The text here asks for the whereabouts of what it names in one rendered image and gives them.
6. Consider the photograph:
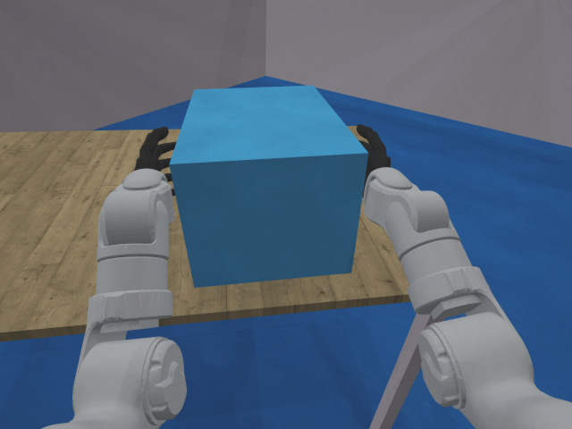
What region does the table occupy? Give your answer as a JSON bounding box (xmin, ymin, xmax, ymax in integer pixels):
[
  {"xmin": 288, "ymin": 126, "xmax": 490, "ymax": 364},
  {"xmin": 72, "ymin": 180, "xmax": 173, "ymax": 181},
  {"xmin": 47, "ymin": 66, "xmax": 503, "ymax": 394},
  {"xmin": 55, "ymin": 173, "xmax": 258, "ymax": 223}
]
[{"xmin": 0, "ymin": 126, "xmax": 490, "ymax": 429}]

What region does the carton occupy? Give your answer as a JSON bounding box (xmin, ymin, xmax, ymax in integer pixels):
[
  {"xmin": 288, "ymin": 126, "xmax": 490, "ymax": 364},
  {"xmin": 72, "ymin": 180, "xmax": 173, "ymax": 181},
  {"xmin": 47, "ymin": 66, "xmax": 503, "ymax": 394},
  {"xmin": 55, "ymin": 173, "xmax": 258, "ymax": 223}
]
[{"xmin": 169, "ymin": 86, "xmax": 368, "ymax": 288}]

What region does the left robot hand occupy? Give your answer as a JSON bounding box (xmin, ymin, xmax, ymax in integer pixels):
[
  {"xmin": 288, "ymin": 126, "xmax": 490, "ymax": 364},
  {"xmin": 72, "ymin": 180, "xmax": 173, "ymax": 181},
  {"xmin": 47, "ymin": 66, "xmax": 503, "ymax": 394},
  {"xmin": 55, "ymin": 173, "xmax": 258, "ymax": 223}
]
[{"xmin": 134, "ymin": 127, "xmax": 176, "ymax": 196}]

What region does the right robot hand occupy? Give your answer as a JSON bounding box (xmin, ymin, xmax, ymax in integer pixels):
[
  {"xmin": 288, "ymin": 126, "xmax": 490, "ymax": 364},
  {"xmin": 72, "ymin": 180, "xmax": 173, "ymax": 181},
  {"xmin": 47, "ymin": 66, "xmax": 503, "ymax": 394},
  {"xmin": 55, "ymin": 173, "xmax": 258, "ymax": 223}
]
[{"xmin": 357, "ymin": 124, "xmax": 391, "ymax": 198}]

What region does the right robot forearm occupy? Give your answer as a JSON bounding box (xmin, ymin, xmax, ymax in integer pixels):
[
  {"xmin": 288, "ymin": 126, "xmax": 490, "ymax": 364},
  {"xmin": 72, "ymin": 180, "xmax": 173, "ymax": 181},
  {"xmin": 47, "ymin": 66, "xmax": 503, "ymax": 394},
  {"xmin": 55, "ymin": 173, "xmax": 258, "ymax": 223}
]
[{"xmin": 364, "ymin": 167, "xmax": 534, "ymax": 379}]

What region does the right robot upper arm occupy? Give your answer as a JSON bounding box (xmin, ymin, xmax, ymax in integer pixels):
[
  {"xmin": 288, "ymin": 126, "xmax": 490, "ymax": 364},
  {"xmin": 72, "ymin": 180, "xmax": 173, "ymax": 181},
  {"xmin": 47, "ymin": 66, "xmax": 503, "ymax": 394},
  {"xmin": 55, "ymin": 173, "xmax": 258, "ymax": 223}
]
[{"xmin": 418, "ymin": 312, "xmax": 572, "ymax": 429}]

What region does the left robot upper arm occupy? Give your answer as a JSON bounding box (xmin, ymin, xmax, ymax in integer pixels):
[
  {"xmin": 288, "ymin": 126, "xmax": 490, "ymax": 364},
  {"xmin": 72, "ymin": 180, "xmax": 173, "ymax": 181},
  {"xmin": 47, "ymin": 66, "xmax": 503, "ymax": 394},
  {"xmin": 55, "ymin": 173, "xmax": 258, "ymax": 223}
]
[{"xmin": 41, "ymin": 336, "xmax": 187, "ymax": 429}]

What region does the left robot forearm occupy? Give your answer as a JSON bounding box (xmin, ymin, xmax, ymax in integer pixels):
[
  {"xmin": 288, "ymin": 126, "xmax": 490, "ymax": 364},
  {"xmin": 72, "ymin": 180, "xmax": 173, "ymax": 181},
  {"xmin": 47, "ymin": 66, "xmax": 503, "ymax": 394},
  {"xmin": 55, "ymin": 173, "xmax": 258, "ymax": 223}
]
[{"xmin": 72, "ymin": 169, "xmax": 175, "ymax": 414}]

